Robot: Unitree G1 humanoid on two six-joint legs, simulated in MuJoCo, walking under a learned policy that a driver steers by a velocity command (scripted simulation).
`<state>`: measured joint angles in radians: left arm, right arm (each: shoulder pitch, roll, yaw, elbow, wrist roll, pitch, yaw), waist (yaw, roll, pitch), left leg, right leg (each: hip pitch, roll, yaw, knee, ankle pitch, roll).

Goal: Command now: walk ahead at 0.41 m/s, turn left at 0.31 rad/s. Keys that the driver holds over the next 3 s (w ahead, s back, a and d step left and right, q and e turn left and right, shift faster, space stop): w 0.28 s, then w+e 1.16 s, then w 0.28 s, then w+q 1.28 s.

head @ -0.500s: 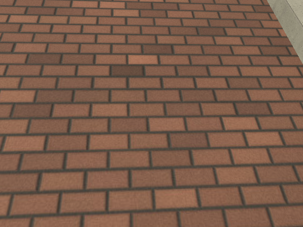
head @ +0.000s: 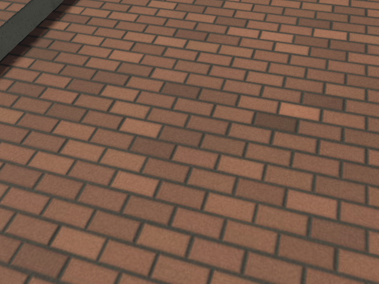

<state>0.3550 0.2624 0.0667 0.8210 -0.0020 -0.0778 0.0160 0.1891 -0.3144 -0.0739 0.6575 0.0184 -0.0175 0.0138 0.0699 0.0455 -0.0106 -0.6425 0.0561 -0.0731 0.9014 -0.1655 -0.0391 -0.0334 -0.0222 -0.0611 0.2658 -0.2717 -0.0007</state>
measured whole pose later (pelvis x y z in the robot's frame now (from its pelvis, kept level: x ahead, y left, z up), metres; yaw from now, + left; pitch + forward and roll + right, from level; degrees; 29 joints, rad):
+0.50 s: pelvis +0.24 +0.07 +0.00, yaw -2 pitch +1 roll +2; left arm 0.16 0.30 0.05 0.76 -0.02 -0.06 -0.02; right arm 0.35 -0.27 -0.06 0.77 -0.01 -0.09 0.01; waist -0.05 -0.05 0.01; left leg 0.00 -0.06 0.10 0.21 -0.24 0.05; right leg -0.73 -0.10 0.05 0.80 0.05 0.01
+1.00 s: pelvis +0.54 +0.00 +0.00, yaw -18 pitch +2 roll +0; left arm 0.31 0.29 0.06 0.71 -0.02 -0.05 0.00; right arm 0.09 -0.30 -0.04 0.64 -0.02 -0.09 0.00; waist 0.06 0.03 0.04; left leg -0.67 0.09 -0.10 0.76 -0.08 -0.07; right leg -0.18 0.12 0.12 0.36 -0.20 -0.09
